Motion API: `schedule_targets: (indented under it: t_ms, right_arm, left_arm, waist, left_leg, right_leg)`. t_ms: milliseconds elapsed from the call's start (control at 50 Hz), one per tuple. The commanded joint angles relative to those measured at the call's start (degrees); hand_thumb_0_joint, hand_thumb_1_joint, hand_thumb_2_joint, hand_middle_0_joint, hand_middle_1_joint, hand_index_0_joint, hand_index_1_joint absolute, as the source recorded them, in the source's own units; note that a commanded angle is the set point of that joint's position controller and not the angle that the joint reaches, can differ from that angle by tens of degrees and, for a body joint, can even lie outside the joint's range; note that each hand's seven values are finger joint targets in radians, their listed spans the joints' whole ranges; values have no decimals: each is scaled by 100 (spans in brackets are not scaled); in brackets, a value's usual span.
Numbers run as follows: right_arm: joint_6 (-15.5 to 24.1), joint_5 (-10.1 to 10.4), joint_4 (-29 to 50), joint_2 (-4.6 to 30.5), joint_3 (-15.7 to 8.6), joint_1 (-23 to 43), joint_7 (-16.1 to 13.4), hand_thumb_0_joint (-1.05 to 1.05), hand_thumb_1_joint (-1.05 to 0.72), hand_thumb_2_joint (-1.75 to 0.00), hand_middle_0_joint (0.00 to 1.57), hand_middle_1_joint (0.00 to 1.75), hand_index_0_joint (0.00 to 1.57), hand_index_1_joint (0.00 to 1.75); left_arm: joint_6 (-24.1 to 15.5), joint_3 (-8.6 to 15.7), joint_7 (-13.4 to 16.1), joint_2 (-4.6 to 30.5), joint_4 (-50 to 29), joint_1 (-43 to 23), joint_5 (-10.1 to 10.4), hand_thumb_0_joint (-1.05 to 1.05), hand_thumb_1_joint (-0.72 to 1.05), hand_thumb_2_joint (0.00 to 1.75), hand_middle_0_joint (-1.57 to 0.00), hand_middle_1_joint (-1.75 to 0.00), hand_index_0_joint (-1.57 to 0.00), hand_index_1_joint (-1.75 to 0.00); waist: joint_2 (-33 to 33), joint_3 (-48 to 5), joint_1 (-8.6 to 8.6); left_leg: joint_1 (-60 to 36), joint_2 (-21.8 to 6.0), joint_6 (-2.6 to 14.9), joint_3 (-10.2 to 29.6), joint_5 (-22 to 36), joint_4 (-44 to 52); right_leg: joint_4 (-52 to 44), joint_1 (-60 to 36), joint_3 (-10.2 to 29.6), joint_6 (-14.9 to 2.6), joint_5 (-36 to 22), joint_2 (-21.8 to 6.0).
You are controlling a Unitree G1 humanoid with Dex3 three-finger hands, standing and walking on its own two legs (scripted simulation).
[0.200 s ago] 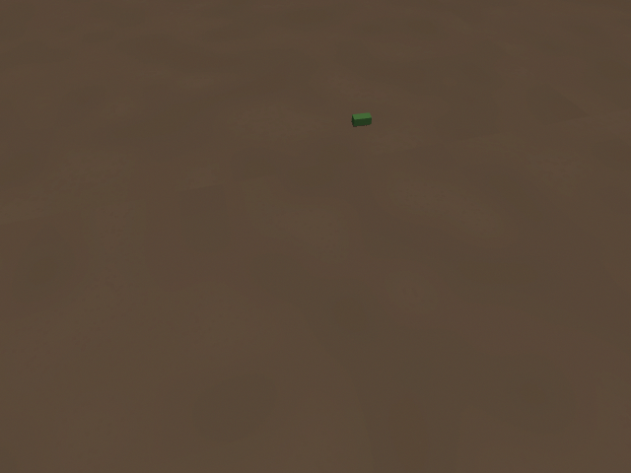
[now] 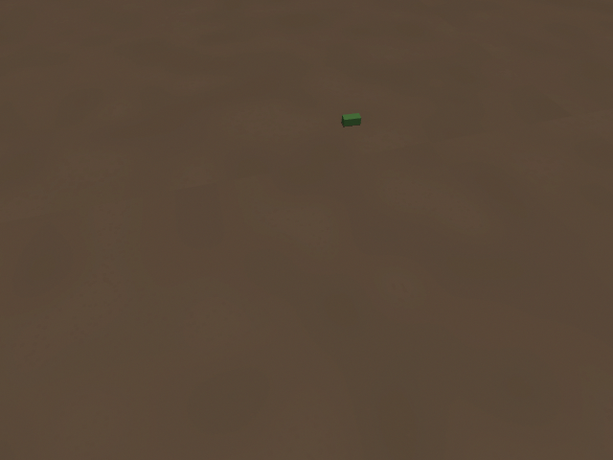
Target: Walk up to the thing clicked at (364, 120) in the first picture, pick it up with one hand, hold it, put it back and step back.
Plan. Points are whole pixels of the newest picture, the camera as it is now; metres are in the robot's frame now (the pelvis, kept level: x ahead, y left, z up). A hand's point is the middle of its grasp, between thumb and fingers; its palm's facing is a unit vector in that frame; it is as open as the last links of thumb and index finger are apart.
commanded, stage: stand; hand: left
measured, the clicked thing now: (351, 119) +1.94 -0.21 -0.76
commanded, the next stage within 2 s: walk up in 0.92 s
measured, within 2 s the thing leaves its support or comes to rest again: neither
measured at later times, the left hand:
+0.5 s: hand out of the picture +0.07 +0.25 -0.16, palm faces -0.03 -0.94 -0.34, open 7.4 cm
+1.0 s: hand out of the picture +0.09 +0.26 -0.15, palm faces -0.01 -0.95 -0.33, open 7.4 cm
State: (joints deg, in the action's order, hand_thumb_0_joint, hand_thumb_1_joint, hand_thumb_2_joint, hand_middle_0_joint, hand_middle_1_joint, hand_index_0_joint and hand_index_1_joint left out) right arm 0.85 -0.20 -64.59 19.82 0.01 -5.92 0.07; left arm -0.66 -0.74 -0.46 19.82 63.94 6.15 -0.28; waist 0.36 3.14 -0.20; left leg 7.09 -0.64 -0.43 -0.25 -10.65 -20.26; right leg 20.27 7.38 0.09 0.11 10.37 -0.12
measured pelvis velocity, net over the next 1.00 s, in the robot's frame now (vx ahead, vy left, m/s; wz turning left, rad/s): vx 0.01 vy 0.00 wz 0.00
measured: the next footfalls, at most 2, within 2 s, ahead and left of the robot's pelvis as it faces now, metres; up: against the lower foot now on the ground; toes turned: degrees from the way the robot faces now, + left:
right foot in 1.28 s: +0.23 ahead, -0.25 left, +0.00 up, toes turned -4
left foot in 1.76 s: +0.46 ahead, -0.03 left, +0.00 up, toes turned +11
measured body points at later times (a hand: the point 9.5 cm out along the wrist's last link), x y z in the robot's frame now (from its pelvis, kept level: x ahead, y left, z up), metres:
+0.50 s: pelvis +0.00 +0.00 +0.00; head +0.01 +0.00 +0.45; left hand +0.08 +0.30 -0.13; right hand +0.08 -0.30 -0.13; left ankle +0.01 +0.12 -0.75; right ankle +0.01 -0.12 -0.75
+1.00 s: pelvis +0.01 +0.00 +0.00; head +0.01 +0.00 +0.45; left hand +0.09 +0.31 -0.13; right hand +0.08 -0.31 -0.13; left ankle +0.00 +0.12 -0.74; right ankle +0.00 -0.12 -0.73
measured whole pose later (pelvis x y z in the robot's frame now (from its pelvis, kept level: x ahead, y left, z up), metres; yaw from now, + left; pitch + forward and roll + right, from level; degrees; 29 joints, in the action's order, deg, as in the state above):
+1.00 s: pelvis +0.01 +0.00 +0.00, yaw +0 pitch -2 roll +0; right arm 3.1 -1.2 -61.6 20.0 -2.8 -10.3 1.6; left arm 0.7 3.1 -3.9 21.6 61.4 7.8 -2.6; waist -0.7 0.9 -0.7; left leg 8.2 -0.3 1.8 -0.3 -17.3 -23.0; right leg 34.5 13.3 -0.2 -1.2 23.4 -0.4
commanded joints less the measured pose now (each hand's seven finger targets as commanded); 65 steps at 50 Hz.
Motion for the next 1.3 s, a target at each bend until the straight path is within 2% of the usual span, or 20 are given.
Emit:
schedule_targets:
  t_ms: [0, 280, 460, 620, 780, 880, 900, 920, 940, 960, 980, 1000, 1060, 1100, 1160, 1200, 1220, 1240, 1260, 1280]
  right_arm:
    - [105, -22, 333, 1203, -220, 241, -60, 0, -90, -90, 20, 30, 20, 30]
    - [100, -33, 340, 1201, -222, 237, -53, 0, -90, -90, 20, 30, 20, 30]
    - [109, -23, 362, 1206, -224, 259, -48, 0, -90, -90, 20, 30, 20, 30]
    - [89, -34, 331, 1192, -209, 168, -51, 0, -90, -90, 20, 30, 20, 30]
    - [113, -21, 337, 1245, -220, 202, -59, 0, -90, -90, 20, 30, 20, 30]
    - [108, -28, 332, 1241, -219, 211, -61, 0, -90, -90, 20, 30, 20, 30]
    - [273, -90, 580, 1966, -684, -675, 18, 0, -90, -90, 20, 30, 20, 30]
    - [327, -138, 465, 2180, -813, -942, 54, 0, -90, -90, 20, 30, 20, 30]
    - [350, -171, 455, 2384, -936, -1082, 59, 0, -90, -90, 20, 30, 20, 30]
    - [396, -151, 551, 2448, -987, -1117, 44, 0, -90, -90, 20, 30, 20, 30]
    - [462, -131, 722, 2410, -996, -917, 15, 0, -90, -90, 20, 30, 20, 30]
    - [514, -130, 795, 2278, -977, -828, -6, 0, -90, -90, 20, 30, 20, 30]
    - [534, -173, 989, 2070, -921, -759, 33, 0, -90, -90, 20, 30, 20, 30]
    - [541, -203, 1133, 2117, -937, -505, 54, 0, -90, -90, 20, 30, 20, 30]
    - [536, -232, 1260, 2266, -964, -268, 84, 0, -90, -90, 20, 30, 20, 30]
    - [505, -256, 1296, 2224, -947, -20, 100, 0, -90, -90, 20, 30, 20, 30]
    - [480, -266, 1326, 2165, -931, 142, 93, 0, -90, -90, 20, 30, 20, 30]
    - [454, -299, 1359, 1913, -860, 185, 57, 0, -90, -90, 20, 30, 20, 30]
    - [448, -337, 1364, 1482, -712, -1, 40, 0, -90, -90, 20, 30, 20, 30]
    - [466, -236, 1449, 956, -493, -235, 58, 0, -90, -90, 20, 30, 20, 30]
  left_arm:
    - [-129, 245, 98, 1172, -352, -200, -19, 0, 90, 90, -20, -30, -20, -30]
    - [-121, 280, 94, 1203, -365, -246, -24, 0, 90, 90, -20, -30, -20, -30]
    - [-133, 287, 90, 1231, -363, -194, -29, 0, 90, 90, -20, -30, -20, -30]
    - [-120, 275, 96, 1232, -356, -191, -31, 0, 90, 90, -20, -30, -20, -30]
    - [-120, 265, 92, 1224, -352, -142, -31, 0, 90, 90, -20, -30, -20, -30]
    - [-107, 264, 93, 1207, -341, -150, -22, 0, 90, 90, -20, -30, -20, -30]
    - [-131, 867, -188, 1923, -790, -143, -243, 0, 90, 90, -20, -30, -20, -30]
    - [-82, 874, -299, 1847, -893, -556, -310, 0, 90, 90, -20, -30, -20, -30]
    - [-31, 865, -379, 1638, -1093, -977, -329, 0, 90, 90, -20, -30, -20, -30]
    - [-12, 854, -436, 1561, -1285, -1217, -403, 0, 90, 90, -20, -30, -20, -30]
    - [-44, 860, -477, 1553, -1378, -1074, -362, 0, 90, 90, -20, -30, -20, -30]
    - [-76, 886, -527, 1604, -1322, -989, -330, 0, 90, 90, -20, -30, -20, -30]
    - [-83, 925, -664, 1559, -1339, -721, -280, 0, 90, 90, -20, -30, -20, -30]
    - [-47, 936, -734, 1545, -1420, -687, -264, 0, 90, 90, -20, -30, -20, -30]
    - [-16, 991, -790, 1595, -1438, -625, -233, 0, 90, 90, -20, -30, -20, -30]
    - [-50, 1024, -751, 1579, -1260, -76, -205, 0, 90, 90, -20, -30, -20, -30]
    - [-71, 1054, -716, 1600, -1094, 396, -211, 0, 90, 90, -20, -30, -20, -30]
    - [-101, 1134, -652, 1787, -853, 1046, -226, 0, 90, 90, -20, -30, -20, -30]
    - [-177, 1284, -550, 2144, -624, 1903, -264, 0, 90, 90, -20, -30, -20, -30]
    - [-214, 1408, -444, 2549, -632, 2410, -340, 0, 90, 90, -20, -30, -20, -30]
  waist:
    - [-58, -435, 8]
    - [27, -380, 21]
    - [-15, -495, 24]
    - [-51, -404, 35]
    - [-25, -520, -4]
    - [-32, -364, -4]
    - [-407, -1114, 116]
    - [-20, -574, 319]
    - [690, 2, 494]
    - [638, 294, 541]
    - [504, 323, 397]
    - [292, 200, 274]
    - [639, -129, 163]
    - [899, -17, 54]
    - [1136, 172, -95]
    - [1118, 70, -373]
    - [919, -21, -649]
    - [146, -259, -966]
    - [-1233, -617, -1375]
    - [-2648, -466, -1547]
  left_leg:
    - [-117, -658, 193, 539, 753, 310]
    - [-63, -649, 166, 534, 453, 430]
    - [-171, -657, 183, 522, 628, 391]
    - [-92, -644, 174, 517, 462, 416]
    - [-255, -687, 189, 533, 888, 395]
    - [-181, -671, 181, 532, 690, 454]
    - [-372, -728, 692, 941, -2224, 62]
    - [-458, -1089, 873, 1537, -3295, 371]
    - [-738, -1746, 1161, 2489, -4058, 1063]
    - [-818, -2263, 1434, 3068, -4084, 1347]
    - [-886, -2466, 1536, 3251, -3714, 1392]
    - [-910, -2313, 1452, 3036, -3329, 1341]
    - [-943, -1624, 1215, 1888, -2566, 1203]
    - [-319, -1391, 1171, 1426, -2375, 1178]
    - [1066, -1283, 990, 1036, -2716, 1262]
    - [1551, -1109, 909, 705, -2689, 737]
    - [1899, -982, 847, 460, -2871, 269]
    - [2450, -732, 723, 187, -2928, -754]
    - [3305, -199, 575, -253, -2694, -2918]
    - [4171, 579, 405, 143, -2765, -4869]
  right_leg:
    - [-359, -12, 509, -138, -712, -691]
    - [-444, -24, 550, -168, -445, -700]
    - [-407, -92, 551, -168, -691, -716]
    - [-476, -31, 571, -160, -510, -717]
    - [-385, -122, 527, -158, -849, -722]
    - [-423, -58, 529, -158, -661, -711]
    - [371, 107, 360, -338, 2216, -425]
    - [1073, 1365, 278, -343, 2819, -362]
    - [2348, 2678, -156, -149, 2132, -135]
    - [3031, 3567, 310, -148, 1741, -360]
    - [3283, 3775, 671, -163, 1513, -614]
    - [3379, 3647, 816, -162, 1369, -767]
    - [2836, 3154, 411, -14, 1365, -642]
    - [2491, 2582, 204, 58, 1181, -632]
    - [2006, 1270, -32, 50, 913, -607]
    - [1653, 374, -332, 49, 641, -472]
    - [1427, -264, -568, 15, 331, -391]
    - [1372, -1118, -608, -16, 474, -267]
    - [972, -2244, -151, -131, 1407, -334]
    - [-177, -1954, 1953, -238, 3576, -1369]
